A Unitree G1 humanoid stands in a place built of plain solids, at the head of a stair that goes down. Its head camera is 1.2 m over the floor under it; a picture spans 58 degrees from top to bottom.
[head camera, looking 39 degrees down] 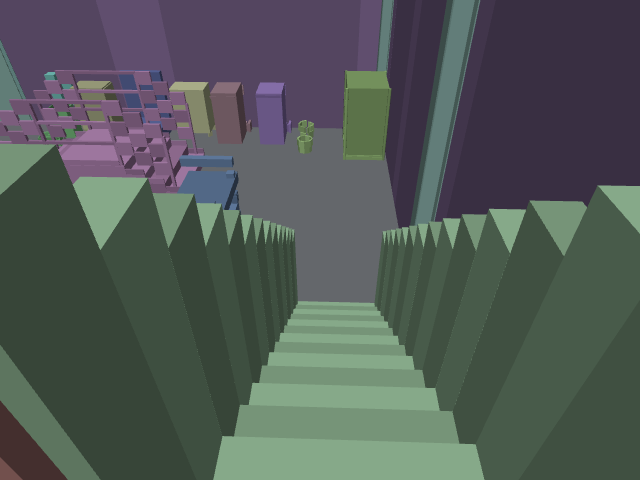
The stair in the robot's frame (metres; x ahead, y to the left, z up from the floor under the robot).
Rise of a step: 0.20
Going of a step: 0.24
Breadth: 0.98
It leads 2 degrees to the right of straight ahead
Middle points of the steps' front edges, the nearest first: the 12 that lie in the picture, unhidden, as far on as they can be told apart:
0.78 -0.10 -0.39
1.02 -0.11 -0.59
1.26 -0.12 -0.78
1.50 -0.13 -0.98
1.74 -0.14 -1.17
1.98 -0.14 -1.37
2.22 -0.15 -1.57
2.46 -0.16 -1.76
2.70 -0.17 -1.96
2.94 -0.17 -2.15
3.18 -0.18 -2.35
3.42 -0.19 -2.55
